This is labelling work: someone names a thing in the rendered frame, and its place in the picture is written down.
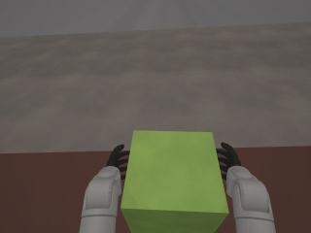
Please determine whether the robot right forearm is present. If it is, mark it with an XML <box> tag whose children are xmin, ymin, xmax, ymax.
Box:
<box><xmin>226</xmin><ymin>165</ymin><xmax>276</xmax><ymax>233</ymax></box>

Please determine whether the robot left forearm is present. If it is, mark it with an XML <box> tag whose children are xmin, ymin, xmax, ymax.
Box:
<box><xmin>79</xmin><ymin>166</ymin><xmax>121</xmax><ymax>233</ymax></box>

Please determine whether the left robot hand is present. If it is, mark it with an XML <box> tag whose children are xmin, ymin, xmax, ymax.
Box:
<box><xmin>106</xmin><ymin>144</ymin><xmax>130</xmax><ymax>180</ymax></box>

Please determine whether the carton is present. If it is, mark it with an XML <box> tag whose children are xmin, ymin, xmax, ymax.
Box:
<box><xmin>121</xmin><ymin>130</ymin><xmax>229</xmax><ymax>233</ymax></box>

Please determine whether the right robot hand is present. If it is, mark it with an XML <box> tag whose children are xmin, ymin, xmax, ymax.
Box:
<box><xmin>216</xmin><ymin>142</ymin><xmax>241</xmax><ymax>180</ymax></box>

